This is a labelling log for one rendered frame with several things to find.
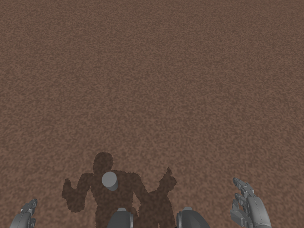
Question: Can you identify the right robot hand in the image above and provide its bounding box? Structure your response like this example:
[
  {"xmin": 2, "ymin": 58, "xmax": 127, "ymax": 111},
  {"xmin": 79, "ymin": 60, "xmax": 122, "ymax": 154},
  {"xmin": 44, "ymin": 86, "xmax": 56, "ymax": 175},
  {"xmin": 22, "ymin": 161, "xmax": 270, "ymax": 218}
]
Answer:
[{"xmin": 230, "ymin": 177, "xmax": 271, "ymax": 228}]

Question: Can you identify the left robot hand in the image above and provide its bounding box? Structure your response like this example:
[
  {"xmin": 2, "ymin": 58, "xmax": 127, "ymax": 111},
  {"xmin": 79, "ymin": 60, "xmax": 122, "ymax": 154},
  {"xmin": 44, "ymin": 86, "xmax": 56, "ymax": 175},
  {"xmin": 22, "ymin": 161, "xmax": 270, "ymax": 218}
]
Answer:
[{"xmin": 9, "ymin": 199, "xmax": 38, "ymax": 228}]

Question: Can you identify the cup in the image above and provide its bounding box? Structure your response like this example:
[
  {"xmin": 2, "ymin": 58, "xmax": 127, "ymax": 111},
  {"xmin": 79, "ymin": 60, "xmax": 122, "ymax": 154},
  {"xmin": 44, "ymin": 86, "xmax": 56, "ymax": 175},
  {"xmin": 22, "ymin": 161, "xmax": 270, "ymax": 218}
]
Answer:
[{"xmin": 102, "ymin": 171, "xmax": 118, "ymax": 191}]

